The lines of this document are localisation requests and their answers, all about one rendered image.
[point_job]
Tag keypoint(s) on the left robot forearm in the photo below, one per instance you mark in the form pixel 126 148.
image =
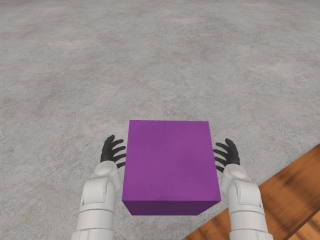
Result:
pixel 97 206

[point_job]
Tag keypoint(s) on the right robot hand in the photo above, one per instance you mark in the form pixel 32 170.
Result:
pixel 232 155

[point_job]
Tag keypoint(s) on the right robot forearm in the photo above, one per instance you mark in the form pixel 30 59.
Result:
pixel 245 207

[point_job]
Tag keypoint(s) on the left robot hand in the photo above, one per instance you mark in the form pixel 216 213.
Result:
pixel 108 153

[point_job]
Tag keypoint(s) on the carton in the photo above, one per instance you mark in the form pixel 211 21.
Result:
pixel 170 168

